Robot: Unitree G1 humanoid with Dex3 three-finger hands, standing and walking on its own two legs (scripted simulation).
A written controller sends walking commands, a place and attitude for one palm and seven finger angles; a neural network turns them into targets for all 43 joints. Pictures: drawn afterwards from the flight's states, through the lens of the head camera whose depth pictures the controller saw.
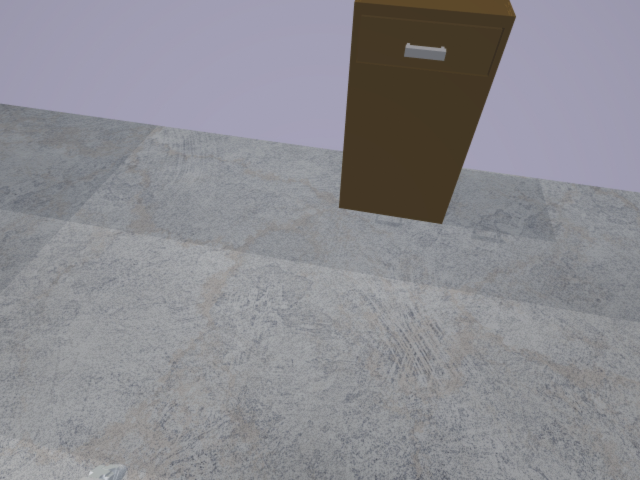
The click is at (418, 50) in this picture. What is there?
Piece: drawer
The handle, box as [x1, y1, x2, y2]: [404, 43, 445, 60]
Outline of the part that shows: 405,47 404,56 443,60 445,54 445,49 442,46 440,48 410,45 409,43 407,43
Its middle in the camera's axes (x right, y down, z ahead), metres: +0.33 -0.60 +1.22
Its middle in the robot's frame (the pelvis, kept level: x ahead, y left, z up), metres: +1.33 -0.27 -0.01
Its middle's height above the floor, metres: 0.76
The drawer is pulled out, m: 0.00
